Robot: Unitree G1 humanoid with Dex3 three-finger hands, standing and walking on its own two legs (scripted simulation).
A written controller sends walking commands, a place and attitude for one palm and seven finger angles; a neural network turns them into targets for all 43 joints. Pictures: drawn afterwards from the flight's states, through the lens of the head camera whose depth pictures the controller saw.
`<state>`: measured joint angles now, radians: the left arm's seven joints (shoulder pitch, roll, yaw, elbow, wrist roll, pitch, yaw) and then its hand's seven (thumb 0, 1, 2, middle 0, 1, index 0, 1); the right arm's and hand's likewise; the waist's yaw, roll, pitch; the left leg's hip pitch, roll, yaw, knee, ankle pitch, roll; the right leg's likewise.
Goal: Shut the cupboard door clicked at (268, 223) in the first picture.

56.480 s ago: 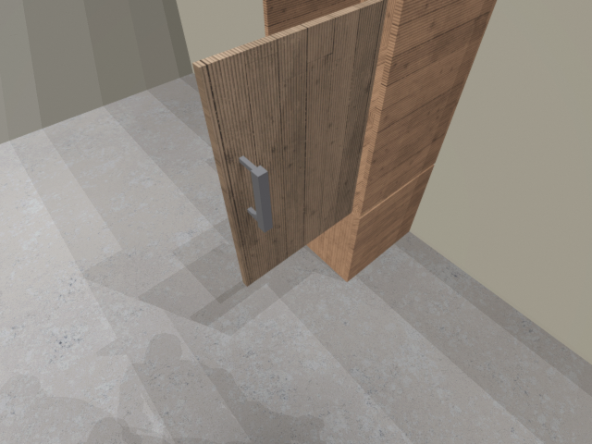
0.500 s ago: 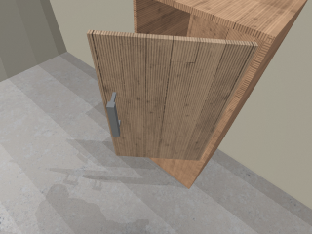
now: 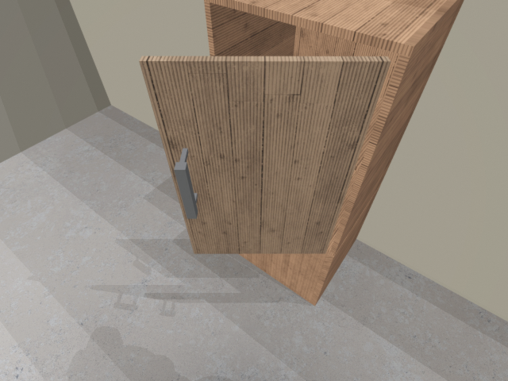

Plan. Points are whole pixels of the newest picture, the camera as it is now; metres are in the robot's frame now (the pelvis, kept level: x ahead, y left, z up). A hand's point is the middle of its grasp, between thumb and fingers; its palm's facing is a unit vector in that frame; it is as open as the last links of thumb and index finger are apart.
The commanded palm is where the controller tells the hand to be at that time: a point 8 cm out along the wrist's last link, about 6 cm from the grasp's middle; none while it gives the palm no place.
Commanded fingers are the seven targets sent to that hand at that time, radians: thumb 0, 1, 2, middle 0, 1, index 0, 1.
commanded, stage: come to a stop and stand still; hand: left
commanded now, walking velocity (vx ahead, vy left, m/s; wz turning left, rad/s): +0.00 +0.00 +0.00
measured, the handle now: (188, 184) +0.49 +0.16 +0.00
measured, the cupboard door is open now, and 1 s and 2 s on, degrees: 37 37 37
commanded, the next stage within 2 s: look again from close up in 0.04 s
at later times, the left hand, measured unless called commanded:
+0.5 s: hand out of the picture +0.03 +0.18 -0.17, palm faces -0.02 -0.98 -0.21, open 7.4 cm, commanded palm none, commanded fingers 0.00 0.90 0.90 -0.20 -0.30 -0.20 -0.30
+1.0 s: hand (144, 314) +0.22 +0.18 -0.01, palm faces +0.16 -0.99 -0.03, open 7.0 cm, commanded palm +0.14 +0.24 -0.06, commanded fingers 0.00 0.90 0.90 -0.42 -0.54 -0.42 -0.54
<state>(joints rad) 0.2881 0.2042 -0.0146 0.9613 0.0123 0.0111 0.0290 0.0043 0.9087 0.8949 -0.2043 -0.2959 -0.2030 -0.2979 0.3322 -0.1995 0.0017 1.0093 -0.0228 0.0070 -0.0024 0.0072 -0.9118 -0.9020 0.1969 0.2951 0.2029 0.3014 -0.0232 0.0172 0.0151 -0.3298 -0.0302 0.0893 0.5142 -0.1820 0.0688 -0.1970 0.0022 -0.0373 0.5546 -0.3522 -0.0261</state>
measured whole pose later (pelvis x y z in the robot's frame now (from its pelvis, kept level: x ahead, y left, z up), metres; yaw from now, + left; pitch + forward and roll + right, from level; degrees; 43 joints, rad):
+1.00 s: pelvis +0.01 -0.02 -0.05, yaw +3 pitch +6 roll +2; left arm 0.35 0.19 0.17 0.22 -0.27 -0.46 -0.18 0.01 0.91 0.89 -0.27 -0.37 -0.27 -0.37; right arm 0.26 -0.25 -0.03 0.70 0.02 -0.28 0.00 0.01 -0.90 -0.90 0.20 0.30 0.20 0.30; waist -0.04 -0.01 -0.12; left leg -0.65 -0.06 0.06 0.90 -0.37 0.03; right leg -0.63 0.00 -0.05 0.97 -0.45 -0.07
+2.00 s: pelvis +0.02 +0.02 -0.07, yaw +2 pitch +12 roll -4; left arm 0.45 0.25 0.10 -0.09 -0.26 -0.35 -0.21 0.02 0.90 0.90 -1.17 -1.35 -1.16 -1.35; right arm 0.25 -0.24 0.04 0.47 0.03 -0.18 -0.04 0.02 -0.90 -0.90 0.20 0.30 0.21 0.30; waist 0.01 0.04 -0.15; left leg -0.86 -0.04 0.01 1.12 -0.48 0.09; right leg -0.78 0.04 -0.09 1.05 -0.50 -0.03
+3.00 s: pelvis +0.03 -0.01 -0.07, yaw +3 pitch +11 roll -2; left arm 0.26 0.24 0.11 0.04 -0.28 -0.32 -0.23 0.02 0.90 0.90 -1.31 -1.50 -1.30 -1.50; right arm 0.26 -0.26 0.04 0.51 0.04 -0.16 -0.05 0.02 -0.90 -0.90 0.20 0.30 0.21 0.30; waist 0.01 0.05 -0.14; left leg -0.81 -0.03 0.00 1.08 -0.47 0.05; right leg -0.74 0.05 -0.10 1.04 -0.50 -0.06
